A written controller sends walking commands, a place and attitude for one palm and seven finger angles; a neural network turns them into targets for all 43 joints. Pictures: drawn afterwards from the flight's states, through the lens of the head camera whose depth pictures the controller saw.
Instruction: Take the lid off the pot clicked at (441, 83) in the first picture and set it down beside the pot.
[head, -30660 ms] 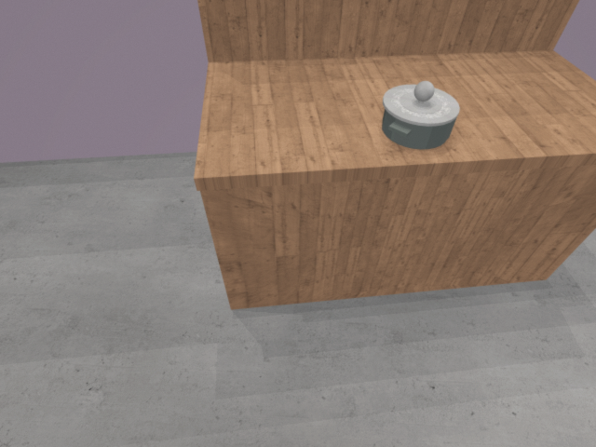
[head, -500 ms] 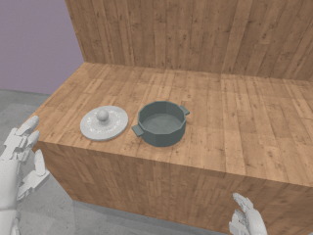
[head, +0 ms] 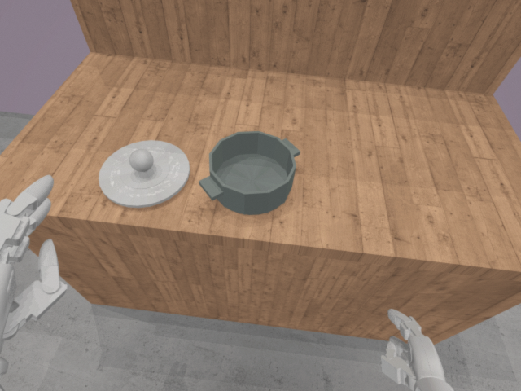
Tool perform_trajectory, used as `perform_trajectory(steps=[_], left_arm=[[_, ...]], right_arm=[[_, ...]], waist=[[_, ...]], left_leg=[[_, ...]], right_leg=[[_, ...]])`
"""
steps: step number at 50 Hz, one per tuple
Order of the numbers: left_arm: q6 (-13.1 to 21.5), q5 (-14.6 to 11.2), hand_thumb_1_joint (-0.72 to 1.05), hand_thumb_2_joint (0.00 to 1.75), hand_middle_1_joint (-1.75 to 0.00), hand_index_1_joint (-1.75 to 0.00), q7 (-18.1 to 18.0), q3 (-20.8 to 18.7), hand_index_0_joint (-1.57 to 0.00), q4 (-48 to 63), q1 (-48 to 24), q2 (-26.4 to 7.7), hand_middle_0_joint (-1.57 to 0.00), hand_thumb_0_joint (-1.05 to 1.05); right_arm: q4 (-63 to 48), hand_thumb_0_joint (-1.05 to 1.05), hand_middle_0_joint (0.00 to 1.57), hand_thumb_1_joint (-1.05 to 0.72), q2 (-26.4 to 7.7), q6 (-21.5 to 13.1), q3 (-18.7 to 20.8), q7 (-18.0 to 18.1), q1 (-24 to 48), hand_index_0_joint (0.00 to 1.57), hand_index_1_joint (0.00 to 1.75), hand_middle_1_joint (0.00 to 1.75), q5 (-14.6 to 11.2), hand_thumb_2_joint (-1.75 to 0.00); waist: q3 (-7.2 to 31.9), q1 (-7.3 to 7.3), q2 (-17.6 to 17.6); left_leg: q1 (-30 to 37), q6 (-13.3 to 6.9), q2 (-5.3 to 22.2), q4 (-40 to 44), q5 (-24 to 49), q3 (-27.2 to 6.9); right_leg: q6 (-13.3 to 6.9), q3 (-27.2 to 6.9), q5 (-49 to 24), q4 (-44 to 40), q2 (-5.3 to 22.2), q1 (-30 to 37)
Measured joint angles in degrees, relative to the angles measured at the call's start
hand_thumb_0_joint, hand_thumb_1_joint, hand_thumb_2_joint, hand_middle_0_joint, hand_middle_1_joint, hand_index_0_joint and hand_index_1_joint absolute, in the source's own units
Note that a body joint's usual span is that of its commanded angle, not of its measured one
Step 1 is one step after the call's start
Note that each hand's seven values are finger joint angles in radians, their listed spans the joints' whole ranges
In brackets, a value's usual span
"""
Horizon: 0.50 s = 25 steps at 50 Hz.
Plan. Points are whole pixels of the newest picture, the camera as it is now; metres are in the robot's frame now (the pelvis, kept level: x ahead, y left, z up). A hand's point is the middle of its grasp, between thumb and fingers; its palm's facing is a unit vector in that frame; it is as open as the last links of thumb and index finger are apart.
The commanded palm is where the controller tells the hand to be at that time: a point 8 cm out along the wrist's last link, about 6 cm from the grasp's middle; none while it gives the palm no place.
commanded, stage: step back with the hand held close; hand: left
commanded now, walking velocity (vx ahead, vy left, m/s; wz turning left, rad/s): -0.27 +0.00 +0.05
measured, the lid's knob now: (141, 160) +0.55 +0.28 -0.04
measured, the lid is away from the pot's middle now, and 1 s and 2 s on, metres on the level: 0.24 0.24 0.24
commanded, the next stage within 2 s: stop stepping back and stand still in 1.26 s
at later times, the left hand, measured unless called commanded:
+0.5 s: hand (9, 368) +0.13 +0.23 +0.15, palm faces +0.36 -0.84 -0.41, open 7.4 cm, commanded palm +0.06 +0.28 +0.18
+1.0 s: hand out of the picture +0.07 +0.21 +0.17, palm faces +0.33 -0.84 -0.42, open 7.4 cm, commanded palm +0.01 +0.26 +0.18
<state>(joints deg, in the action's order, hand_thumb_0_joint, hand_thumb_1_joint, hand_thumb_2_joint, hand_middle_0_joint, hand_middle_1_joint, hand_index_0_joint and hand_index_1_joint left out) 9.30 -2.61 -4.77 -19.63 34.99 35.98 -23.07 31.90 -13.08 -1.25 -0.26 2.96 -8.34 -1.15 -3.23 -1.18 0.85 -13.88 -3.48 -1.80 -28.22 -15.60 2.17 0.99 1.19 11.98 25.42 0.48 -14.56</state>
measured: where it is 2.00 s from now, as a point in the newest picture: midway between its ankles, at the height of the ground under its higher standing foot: outside the picture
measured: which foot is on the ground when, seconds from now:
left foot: down 0.00-0.92, up 0.94-1.00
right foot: down 0.00-1.00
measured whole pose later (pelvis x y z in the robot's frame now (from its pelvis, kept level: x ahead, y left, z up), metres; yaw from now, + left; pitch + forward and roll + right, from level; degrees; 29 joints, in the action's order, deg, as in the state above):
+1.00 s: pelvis -0.11 -0.02 -0.01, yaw +3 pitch +0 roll -1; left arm 13.5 -2.6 -7.2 -20.9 38.8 35.7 -25.1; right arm 32.9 -11.3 -3.7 0.7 2.5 -12.0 -0.5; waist -0.6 -0.9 3.8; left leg -27.3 -0.6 -0.6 -44.8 -22.6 -0.5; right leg -0.4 2.9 12.5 33.2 0.8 -21.2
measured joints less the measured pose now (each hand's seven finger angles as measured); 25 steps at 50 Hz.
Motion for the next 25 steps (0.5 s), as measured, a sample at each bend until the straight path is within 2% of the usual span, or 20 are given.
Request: perform_trajectory(steps=[4, 8, 13, 17, 22, 25], left_arm=[[0.5, -0.1, 0.89, 0.9, -0.3, -0.3, -0.2, -1.5, -0.21, 2.9, 3.9, -3.4, -0.21, 0.02], [1.5, -0.3, 0.89, 0.9, -0.3, -0.3, -1.1, -3.9, -0.21, 3.6, 3.8, -4.7, -0.21, 0.02], [2.0, -0.3, 0.89, 0.9, -0.3, -0.3, -2.0, -4.2, -0.21, 1.7, 1.3, -2.0, -0.21, 0.02], [1.9, 0.0, 0.89, 0.9, -0.3, -0.3, -2.3, -2.2, -0.21, -0.1, -0.8, 0.7, -0.21, 0.02], [1.8, 0.3, 0.89, 0.9, -0.3, -0.3, -2.7, -0.2, -0.21, -0.1, -1.7, 1.6, -0.21, 0.02], [2.0, 0.5, 0.89, 0.9, -0.3, -0.3, -3.1, -0.2, -0.21, 1.6, -1.2, 0.7, -0.21, 0.02]], right_arm=[[-0.9, 0.01, 0.2, -0.91, 0.4, 0.5, 0.8, 0.3, -1.7, 0.2, 0.3, 0.3, -0.4, -0.9], [-0.8, 0.01, 0.2, -0.91, 0.9, -0.1, 0.9, 0.5, -3.0, 0.2, 0.3, 0.3, -0.2, -0.9], [-0.4, 0.01, 0.2, -0.91, 1.5, -1.4, 0.1, 0.6, -3.4, 0.2, 0.3, 0.3, -0.1, -0.9], [-0.3, 0.01, 0.2, -0.9, 1.7, -1.9, -0.7, 0.6, -3.6, 0.2, 0.3, 0.3, -0.2, -0.9], [-0.3, 0.01, 0.21, -0.9, 1.7, -2.1, -0.8, 0.6, -4.1, 0.2, 0.3, 0.3, 0.1, -0.9], [-0.7, 0.01, 0.21, -0.9, 0.9, -2.3, -0.6, 0.8, -4.4, 0.21, 0.3, 0.3, 0.2, -0.9]], waist=[[0.4, -0.43, 1.1], [0.8, 0.48, 1.4], [1.3, 1.84, 0.0], [1.8, 2.01, -1.2], [2.1, 1.28, -0.2], [1.4, 0.44, 0.5]], left_leg=[[-1.8, -0.4, -0.6, -1.8, -0.2, -0.3], [-2.8, -0.7, -1.3, -3.1, 0.0, -0.5], [-3.6, -0.7, -1.1, -4.8, 0.1, -0.4], [-5.2, -0.2, -0.5, -6.7, -0.1, -1.0], [-7.9, 0.5, 0.2, -9.2, -3.3, -1.3], [-8.8, 0.3, 0.5, -8.8, 0.6, -1.4]], right_leg=[[0.3, 0.4, 0.5, 2.1, 0.6, -1.7], [0.3, 0.7, 1.2, 4.4, 1.4, -2.9], [0.1, 1.6, 0.8, 5.9, 2.0, -3.7], [0.0, 2.3, 0.4, 6.4, 1.5, -4.5], [-0.6, 3.2, -0.7, 6.3, 1.2, -5.9], [-0.6, 3.7, -1.3, 6.4, 1.1, -6.6]])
